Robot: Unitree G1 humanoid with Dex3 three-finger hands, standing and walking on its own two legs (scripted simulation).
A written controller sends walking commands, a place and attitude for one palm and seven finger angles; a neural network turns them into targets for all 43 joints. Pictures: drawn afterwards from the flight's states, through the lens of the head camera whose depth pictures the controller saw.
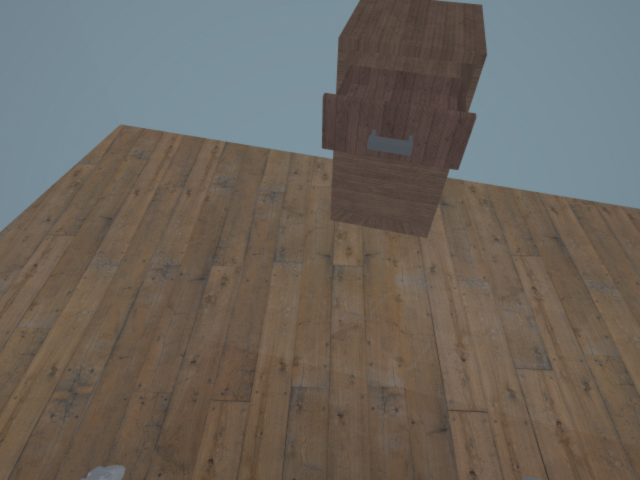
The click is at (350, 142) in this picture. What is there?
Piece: drawer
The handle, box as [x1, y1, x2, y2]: [367, 130, 413, 155]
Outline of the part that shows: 369,135 367,142 367,148 410,155 413,142 411,141 411,135 409,135 409,139 407,141 375,136 375,130 372,130 371,134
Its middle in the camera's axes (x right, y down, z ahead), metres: +0.18 -0.26 +1.01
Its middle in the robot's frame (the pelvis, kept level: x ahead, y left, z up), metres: +0.93 -0.13 -0.10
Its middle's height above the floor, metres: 0.67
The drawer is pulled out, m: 0.30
